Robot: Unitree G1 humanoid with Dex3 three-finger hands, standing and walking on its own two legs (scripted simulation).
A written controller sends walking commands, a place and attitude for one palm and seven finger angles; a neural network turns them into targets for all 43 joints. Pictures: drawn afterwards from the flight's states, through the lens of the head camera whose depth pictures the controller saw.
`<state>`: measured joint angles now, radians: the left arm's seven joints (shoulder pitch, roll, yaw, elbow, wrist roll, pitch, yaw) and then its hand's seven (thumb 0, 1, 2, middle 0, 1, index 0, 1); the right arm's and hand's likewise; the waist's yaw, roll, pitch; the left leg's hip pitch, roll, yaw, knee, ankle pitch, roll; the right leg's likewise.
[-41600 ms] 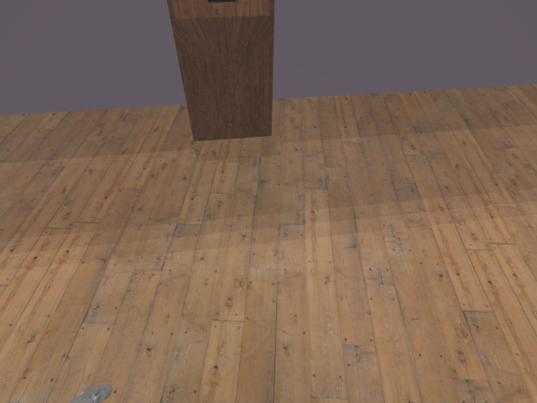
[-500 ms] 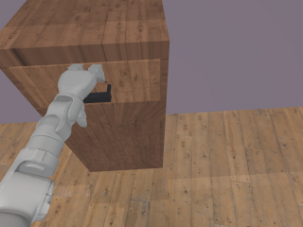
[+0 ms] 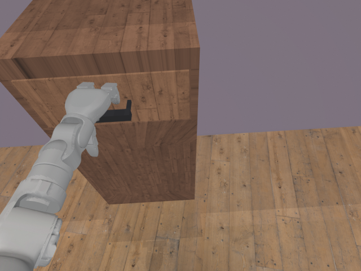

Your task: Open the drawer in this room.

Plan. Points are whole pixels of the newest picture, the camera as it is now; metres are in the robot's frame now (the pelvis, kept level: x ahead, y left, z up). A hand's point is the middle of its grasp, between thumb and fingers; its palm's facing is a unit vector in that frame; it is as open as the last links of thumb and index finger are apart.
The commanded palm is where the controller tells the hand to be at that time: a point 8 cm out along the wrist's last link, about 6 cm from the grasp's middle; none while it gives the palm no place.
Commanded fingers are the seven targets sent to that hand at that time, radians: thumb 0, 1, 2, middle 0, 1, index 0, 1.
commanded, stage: move the hooked fingers above the handle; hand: left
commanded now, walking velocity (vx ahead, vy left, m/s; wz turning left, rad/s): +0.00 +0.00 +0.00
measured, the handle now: (108, 110) +0.50 +0.23 +0.04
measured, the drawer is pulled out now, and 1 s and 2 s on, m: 0.00 0.00 0.00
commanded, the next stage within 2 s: lower the fingers behind the handle in 0.66 s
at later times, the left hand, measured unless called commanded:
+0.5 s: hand (91, 116) +0.44 +0.24 +0.08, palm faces -0.11 +0.02 -0.99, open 13.7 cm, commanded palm +0.43 +0.24 +0.15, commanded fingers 0.00 -0.50 0.30 -0.30 -1.20 -0.30 -1.20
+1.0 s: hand (101, 111) +0.45 +0.22 +0.09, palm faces -0.06 +0.03 -1.00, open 13.6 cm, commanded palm +0.43 +0.23 +0.14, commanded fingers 0.00 -0.50 0.30 -0.30 -1.20 -0.30 -1.20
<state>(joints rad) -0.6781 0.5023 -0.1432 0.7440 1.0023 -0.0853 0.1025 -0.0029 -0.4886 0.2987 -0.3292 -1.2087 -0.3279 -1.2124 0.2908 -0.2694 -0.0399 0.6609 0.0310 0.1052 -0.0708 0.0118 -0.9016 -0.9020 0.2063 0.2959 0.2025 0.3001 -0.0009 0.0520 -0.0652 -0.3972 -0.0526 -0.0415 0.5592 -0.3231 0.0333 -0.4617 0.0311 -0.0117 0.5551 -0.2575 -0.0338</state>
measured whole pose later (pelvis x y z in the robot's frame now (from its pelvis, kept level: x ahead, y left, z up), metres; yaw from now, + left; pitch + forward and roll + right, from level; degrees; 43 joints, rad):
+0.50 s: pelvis -0.01 -0.01 +0.00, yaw -3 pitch +10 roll +1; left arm -0.72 0.55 -0.05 0.92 1.02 0.00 0.10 0.00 -0.49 0.30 -0.34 -1.22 -0.33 -1.23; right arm 0.27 -0.26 0.00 0.63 0.05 0.12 -0.09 0.01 -0.90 -0.90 0.21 0.30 0.20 0.30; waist -0.05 0.05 -0.08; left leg -0.39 -0.03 0.00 0.53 -0.30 0.02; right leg -0.48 0.05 0.03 0.54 -0.23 -0.04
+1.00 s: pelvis +0.00 +0.00 +0.00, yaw -3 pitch +10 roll +1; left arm -0.77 0.46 -0.10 0.94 1.02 0.08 0.15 0.00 -0.49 0.30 -0.36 -1.24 -0.34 -1.25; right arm 0.25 -0.25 0.01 0.65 0.04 0.14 -0.06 0.01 -0.90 -0.90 0.21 0.30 0.20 0.30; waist -0.04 0.07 -0.10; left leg -0.39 -0.04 0.01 0.54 -0.32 0.03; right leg -0.48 0.04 0.04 0.56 -0.25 -0.03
